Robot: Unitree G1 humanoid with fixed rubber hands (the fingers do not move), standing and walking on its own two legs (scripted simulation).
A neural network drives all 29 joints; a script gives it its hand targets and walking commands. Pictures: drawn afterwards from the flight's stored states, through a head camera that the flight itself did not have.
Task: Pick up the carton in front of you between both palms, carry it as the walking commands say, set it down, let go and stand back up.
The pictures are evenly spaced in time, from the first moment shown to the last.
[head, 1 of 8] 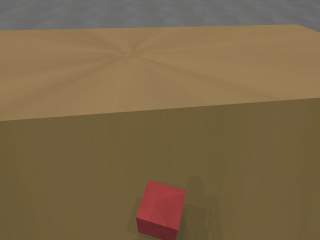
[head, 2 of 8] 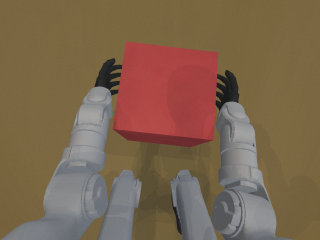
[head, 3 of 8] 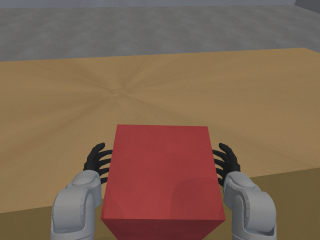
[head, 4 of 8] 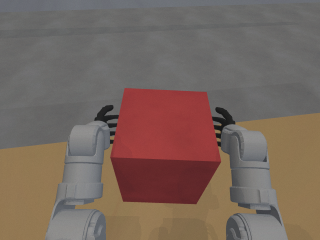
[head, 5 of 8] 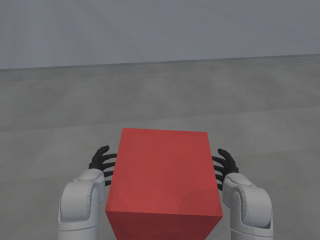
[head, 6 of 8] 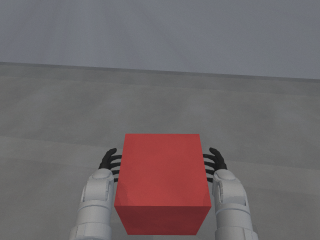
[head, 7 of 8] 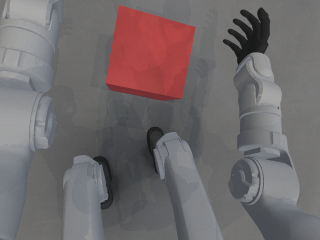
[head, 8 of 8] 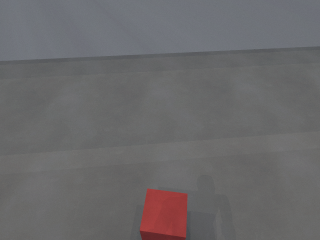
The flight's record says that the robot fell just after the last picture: no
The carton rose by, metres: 0.69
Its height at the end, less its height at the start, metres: -0.37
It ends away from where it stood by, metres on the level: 5.86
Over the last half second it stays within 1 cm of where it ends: yes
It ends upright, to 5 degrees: yes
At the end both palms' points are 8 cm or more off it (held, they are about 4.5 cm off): yes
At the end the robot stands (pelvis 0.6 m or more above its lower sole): yes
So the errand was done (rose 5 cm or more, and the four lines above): yes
